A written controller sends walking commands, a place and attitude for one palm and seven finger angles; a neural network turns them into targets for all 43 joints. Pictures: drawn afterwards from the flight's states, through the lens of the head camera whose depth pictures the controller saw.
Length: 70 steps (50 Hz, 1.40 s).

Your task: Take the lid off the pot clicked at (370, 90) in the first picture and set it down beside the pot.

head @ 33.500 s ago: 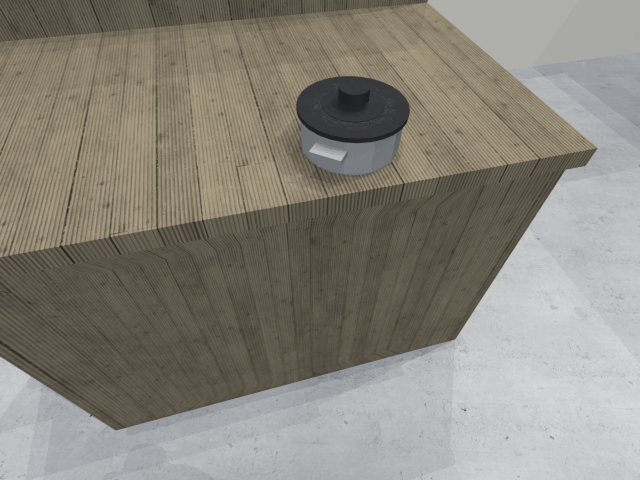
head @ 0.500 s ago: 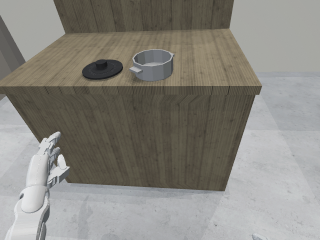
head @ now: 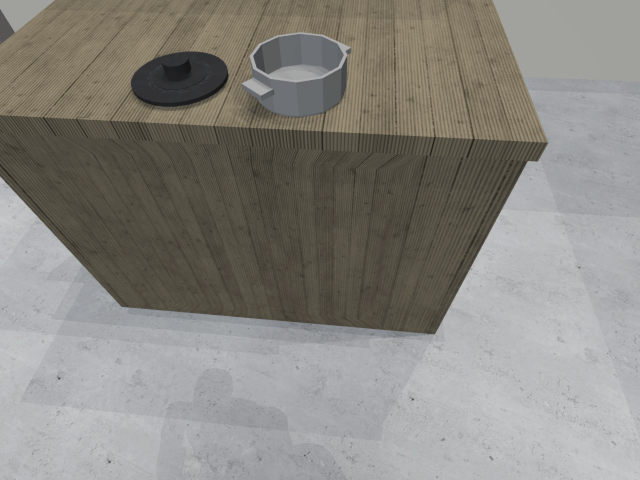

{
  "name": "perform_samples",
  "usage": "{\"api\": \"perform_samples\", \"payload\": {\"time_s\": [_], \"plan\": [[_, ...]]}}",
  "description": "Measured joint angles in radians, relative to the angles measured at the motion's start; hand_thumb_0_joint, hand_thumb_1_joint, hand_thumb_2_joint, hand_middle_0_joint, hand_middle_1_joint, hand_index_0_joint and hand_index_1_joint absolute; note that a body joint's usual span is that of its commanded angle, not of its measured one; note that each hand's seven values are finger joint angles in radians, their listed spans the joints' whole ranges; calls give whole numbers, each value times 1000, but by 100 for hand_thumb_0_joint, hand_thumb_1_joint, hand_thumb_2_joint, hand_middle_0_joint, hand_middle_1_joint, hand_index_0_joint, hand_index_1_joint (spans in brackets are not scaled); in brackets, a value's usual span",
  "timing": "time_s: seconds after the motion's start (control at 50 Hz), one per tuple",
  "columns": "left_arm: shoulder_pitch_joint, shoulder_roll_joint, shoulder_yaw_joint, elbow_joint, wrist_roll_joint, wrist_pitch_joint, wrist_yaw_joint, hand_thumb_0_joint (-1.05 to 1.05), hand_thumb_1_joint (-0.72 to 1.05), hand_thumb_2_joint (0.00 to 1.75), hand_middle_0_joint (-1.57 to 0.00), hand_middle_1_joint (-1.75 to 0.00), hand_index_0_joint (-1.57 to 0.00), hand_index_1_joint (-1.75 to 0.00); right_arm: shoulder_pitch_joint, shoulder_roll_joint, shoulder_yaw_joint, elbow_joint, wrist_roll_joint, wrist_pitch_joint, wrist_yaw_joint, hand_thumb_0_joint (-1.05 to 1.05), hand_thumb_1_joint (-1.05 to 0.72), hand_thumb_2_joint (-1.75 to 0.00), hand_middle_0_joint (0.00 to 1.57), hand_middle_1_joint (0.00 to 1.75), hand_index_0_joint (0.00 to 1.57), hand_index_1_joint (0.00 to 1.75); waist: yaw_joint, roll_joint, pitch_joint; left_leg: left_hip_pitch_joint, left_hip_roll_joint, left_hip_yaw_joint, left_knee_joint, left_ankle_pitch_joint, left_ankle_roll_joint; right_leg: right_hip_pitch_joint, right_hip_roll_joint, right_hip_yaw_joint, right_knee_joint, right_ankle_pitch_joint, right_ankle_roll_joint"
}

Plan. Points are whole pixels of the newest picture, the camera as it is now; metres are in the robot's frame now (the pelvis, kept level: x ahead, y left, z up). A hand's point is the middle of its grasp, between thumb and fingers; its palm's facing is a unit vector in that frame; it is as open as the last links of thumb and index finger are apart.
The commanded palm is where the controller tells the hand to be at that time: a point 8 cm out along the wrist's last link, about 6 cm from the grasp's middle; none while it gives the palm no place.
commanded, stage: let the arm hang, fingers relaxed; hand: left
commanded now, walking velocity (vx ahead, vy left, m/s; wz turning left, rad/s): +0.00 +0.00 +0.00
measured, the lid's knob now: (176, 64) +0.77 +0.30 +0.10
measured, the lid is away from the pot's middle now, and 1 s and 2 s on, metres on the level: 0.23 0.23 0.23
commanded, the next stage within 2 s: look to check the result in 0.48 s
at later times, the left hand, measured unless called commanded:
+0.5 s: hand out of the picture +0.04 +0.17 -0.17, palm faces +0.02 -0.97 -0.22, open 7.3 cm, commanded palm none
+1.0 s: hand out of the picture +0.01 +0.17 -0.17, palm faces +0.02 -0.98 -0.19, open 7.3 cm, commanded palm none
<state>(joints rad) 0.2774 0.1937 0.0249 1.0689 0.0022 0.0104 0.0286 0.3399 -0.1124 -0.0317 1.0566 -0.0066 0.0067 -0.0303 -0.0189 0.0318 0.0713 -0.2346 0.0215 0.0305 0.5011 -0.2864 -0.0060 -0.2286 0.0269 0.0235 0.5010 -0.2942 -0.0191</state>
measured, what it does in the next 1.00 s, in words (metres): stands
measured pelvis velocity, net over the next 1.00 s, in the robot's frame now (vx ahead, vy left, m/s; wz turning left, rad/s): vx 0.00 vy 0.00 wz -0.02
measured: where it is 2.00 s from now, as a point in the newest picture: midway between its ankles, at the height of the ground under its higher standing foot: outside the picture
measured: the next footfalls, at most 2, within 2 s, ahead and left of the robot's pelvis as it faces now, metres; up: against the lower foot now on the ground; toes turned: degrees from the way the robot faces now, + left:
none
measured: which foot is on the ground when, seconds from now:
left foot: down 0.00-1.00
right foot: down 0.00-1.00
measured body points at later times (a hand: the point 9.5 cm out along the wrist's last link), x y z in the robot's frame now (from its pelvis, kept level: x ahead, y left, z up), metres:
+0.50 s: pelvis +0.01 -0.01 +0.00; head +0.03 -0.02 +0.45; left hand +0.04 +0.22 -0.15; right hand -0.01 -0.22 -0.16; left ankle -0.02 +0.12 -0.74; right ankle -0.02 -0.11 -0.74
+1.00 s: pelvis +0.00 +0.00 +0.00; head +0.02 -0.01 +0.45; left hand +0.01 +0.22 -0.15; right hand -0.02 -0.21 -0.16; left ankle -0.02 +0.12 -0.74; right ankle -0.02 -0.11 -0.74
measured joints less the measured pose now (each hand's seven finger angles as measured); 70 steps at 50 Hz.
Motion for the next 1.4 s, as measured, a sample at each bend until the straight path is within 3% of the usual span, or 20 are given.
{"api": "perform_samples", "payload": {"time_s": [0.12,0.56,1.4], "plan": [[-52,-51,-7,5,4,-6,12,0,93,90,-20,-30,-20,-30,-44,-8,-9,31,-7,5,-5,2,-93,-90,20,30,20,30,0,9,-19,33,3,3,-19,3,-3,30,4,2,-15,5,-4],[-42,-43,2,29,3,-10,5,0,93,90,-20,-30,-20,-30,-53,-17,-14,41,-6,0,-6,0,-91,-90,20,30,20,30,-1,-7,-27,63,21,10,-45,8,-15,58,21,10,-47,18,-15],[-18,-48,-4,49,6,-15,7,0,92,90,-20,-30,-20,-30,-56,-6,-10,62,-6,-3,-8,0,-91,-90,20,30,20,30,1,-20,-32,63,10,23,-58,21,0,57,9,22,-65,35,2]]}}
